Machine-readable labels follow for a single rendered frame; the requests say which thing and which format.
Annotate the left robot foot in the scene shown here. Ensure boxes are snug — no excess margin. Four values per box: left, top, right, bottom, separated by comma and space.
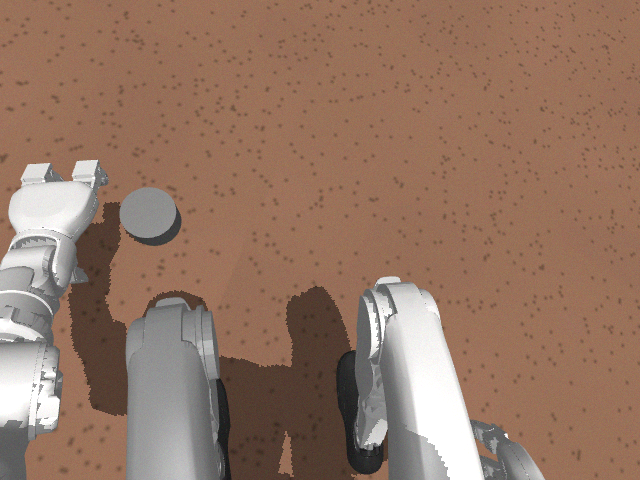
216, 378, 232, 480

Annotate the right robot hand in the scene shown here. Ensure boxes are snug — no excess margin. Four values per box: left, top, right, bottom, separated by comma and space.
470, 420, 545, 480

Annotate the left robot hand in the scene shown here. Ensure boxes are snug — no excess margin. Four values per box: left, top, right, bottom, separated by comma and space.
8, 160, 109, 284

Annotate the right robot foot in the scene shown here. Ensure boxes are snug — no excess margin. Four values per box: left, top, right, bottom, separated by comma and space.
336, 351, 384, 475

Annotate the tin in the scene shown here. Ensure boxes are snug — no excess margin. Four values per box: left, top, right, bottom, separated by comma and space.
119, 187, 182, 246

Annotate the left robot arm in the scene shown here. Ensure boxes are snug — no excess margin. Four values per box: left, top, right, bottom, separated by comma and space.
0, 229, 77, 480

